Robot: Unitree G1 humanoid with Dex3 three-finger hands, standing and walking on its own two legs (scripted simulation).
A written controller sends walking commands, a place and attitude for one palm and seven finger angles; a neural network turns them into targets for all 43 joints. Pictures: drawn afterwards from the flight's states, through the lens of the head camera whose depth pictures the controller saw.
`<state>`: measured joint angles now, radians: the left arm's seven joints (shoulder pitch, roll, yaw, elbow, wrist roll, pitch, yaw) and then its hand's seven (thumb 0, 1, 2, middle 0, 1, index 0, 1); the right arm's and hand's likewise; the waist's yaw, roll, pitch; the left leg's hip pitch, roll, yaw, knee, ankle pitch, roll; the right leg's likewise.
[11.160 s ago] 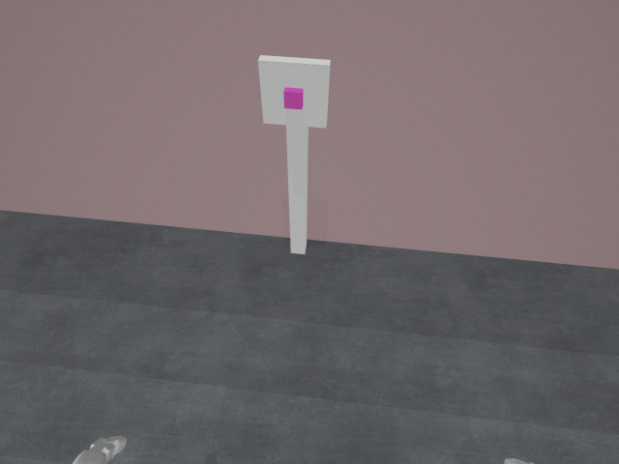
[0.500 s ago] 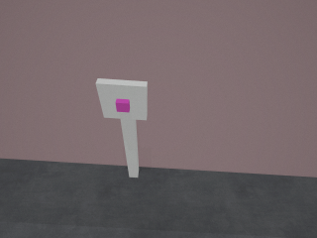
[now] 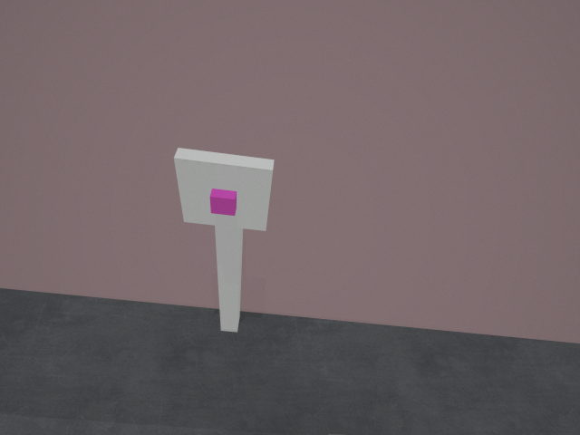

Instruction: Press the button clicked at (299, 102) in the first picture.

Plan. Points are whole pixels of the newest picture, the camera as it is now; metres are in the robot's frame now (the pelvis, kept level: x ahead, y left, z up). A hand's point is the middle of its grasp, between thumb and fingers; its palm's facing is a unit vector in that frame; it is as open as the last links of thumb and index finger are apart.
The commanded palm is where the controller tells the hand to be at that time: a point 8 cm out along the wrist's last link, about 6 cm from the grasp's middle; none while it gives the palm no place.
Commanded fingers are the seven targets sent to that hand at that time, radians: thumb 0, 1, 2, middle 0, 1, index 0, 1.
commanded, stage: shuffle to correct the standing spot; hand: left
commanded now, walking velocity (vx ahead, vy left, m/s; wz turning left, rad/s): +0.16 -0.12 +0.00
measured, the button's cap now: (223, 201) +0.54 +0.16 -0.05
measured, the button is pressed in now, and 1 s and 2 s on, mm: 0 0 0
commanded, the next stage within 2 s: come to a stop and stand still in 0.14 s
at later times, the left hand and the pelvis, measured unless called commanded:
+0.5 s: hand (248, 380) +0.24 +0.07 -0.17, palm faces -0.07 -0.99 -0.16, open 7.4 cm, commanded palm none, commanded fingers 0.00 0.90 0.90 -0.20 -0.30 -0.20 -0.30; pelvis +0.09 -0.07 -0.01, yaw +2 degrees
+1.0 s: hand out of the picture +0.02 +0.17 -0.17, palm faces +0.13 -0.96 -0.23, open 7.4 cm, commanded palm none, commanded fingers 0.00 0.90 0.90 -0.20 -0.30 -0.20 -0.30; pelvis +0.03 -0.04 +0.00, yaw +3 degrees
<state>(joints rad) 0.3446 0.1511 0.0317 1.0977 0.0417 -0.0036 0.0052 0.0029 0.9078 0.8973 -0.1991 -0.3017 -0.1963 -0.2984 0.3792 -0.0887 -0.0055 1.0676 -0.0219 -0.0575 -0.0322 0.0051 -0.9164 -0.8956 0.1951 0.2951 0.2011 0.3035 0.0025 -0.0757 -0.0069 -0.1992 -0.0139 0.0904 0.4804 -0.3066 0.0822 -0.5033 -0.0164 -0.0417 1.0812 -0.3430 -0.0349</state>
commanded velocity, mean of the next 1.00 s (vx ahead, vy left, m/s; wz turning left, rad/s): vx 0.01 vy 0.02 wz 0.00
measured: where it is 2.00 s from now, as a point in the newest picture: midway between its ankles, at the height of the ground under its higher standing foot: outside the picture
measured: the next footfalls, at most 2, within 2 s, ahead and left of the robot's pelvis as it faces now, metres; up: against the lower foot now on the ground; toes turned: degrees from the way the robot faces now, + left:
right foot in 0.38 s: +0.20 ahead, -0.15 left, +0.00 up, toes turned -5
left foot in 0.84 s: +0.03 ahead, +0.06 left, +0.00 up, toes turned +2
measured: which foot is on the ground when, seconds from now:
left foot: down 0.00-0.40, up 0.42-0.82, down 0.84-1.00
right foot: up 0.00-0.36, down 0.38-0.86, up 0.88-1.00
